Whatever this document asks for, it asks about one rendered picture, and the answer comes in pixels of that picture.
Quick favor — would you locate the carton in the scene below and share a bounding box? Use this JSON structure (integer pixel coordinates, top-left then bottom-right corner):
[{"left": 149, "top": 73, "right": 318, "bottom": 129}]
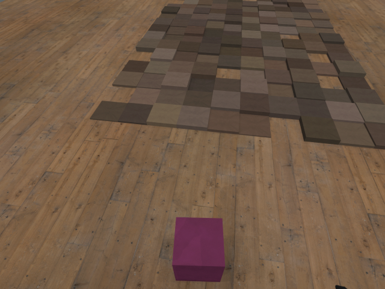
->
[{"left": 172, "top": 217, "right": 225, "bottom": 282}]

